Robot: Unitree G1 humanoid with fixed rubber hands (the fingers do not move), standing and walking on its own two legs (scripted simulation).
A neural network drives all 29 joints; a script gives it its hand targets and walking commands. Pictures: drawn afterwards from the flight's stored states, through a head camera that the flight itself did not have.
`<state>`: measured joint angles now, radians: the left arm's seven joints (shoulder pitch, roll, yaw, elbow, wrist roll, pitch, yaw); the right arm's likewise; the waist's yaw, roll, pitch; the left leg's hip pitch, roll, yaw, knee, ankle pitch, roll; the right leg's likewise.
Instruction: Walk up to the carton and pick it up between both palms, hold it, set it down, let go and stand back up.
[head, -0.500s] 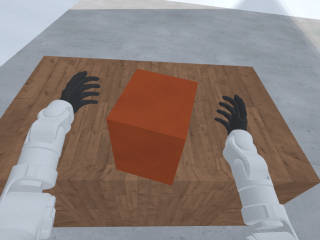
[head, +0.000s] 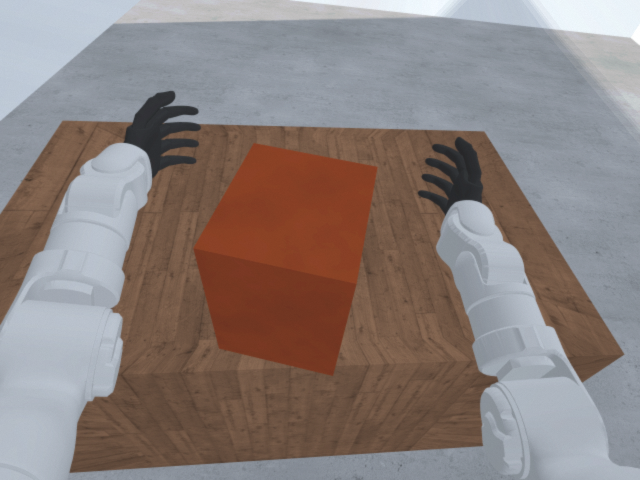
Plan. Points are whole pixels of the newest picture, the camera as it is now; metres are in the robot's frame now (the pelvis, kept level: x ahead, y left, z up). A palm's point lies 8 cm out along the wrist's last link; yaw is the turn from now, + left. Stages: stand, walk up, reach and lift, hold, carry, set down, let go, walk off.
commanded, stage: reach and lift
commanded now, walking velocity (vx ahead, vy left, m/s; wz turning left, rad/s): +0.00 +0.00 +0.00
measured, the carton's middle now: (294, 262) +0.44 -0.01 -0.02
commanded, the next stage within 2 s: none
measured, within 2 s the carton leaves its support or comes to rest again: neither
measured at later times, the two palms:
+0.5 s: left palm (173, 177) +0.46 +0.15 +0.14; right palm (450, 220) +0.38 -0.20 +0.13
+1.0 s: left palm (183, 228) +0.45 +0.15 +0.06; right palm (426, 262) +0.37 -0.19 +0.05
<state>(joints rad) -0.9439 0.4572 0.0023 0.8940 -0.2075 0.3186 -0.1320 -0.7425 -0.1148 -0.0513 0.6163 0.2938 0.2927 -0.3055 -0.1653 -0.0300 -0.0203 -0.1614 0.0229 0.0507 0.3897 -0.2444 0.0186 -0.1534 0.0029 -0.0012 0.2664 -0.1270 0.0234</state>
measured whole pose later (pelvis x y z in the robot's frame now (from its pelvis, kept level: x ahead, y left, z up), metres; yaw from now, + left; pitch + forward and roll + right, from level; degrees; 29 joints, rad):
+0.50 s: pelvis -0.01 -0.01 +0.00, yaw +1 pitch +6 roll -1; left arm -1.09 0.41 -0.06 1.34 -0.21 0.04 -0.10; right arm -0.89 -0.07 -0.02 0.99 0.27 0.09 -0.29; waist -0.21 -0.03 -0.08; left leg -0.31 0.02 0.03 0.42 -0.22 0.01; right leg -0.30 0.00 -0.02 0.31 -0.12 0.02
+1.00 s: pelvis -0.03 -0.01 -0.02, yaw +2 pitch +18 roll -2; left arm -1.12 0.35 -0.10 1.61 -0.23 -0.24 -0.06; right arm -0.92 -0.01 -0.14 1.28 0.18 -0.20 -0.27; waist -0.23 -0.01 -0.20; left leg -0.67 0.02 0.00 0.63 -0.27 0.01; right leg -0.65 0.00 -0.05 0.51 -0.17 0.01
